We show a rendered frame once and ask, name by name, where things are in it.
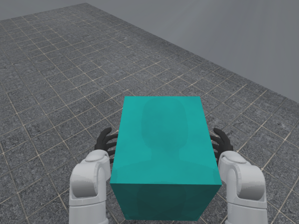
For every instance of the robot right hand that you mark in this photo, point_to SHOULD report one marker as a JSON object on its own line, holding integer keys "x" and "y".
{"x": 223, "y": 141}

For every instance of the right robot forearm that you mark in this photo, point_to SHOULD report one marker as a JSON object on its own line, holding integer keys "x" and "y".
{"x": 246, "y": 190}

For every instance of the robot left hand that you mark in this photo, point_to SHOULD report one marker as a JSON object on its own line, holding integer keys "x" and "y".
{"x": 102, "y": 142}

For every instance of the left robot forearm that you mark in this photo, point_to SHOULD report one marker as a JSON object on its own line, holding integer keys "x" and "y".
{"x": 87, "y": 196}

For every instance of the carton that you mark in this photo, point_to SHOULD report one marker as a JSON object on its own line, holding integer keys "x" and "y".
{"x": 164, "y": 164}

